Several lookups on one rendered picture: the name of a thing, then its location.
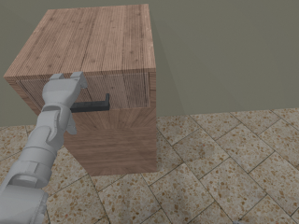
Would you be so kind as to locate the left robot hand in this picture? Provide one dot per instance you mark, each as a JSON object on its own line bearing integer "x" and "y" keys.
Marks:
{"x": 65, "y": 91}

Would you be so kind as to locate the drawer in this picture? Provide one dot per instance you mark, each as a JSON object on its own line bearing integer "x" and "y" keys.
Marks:
{"x": 130, "y": 90}

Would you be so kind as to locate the robot left forearm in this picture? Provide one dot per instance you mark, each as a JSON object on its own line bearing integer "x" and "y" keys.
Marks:
{"x": 33, "y": 167}

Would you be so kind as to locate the handle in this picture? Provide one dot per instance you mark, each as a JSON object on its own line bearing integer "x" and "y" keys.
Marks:
{"x": 92, "y": 106}

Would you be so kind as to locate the cabinet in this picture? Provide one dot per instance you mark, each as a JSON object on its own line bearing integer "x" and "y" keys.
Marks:
{"x": 97, "y": 41}

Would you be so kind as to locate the left robot upper arm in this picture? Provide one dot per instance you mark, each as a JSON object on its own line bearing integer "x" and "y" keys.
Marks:
{"x": 22, "y": 205}

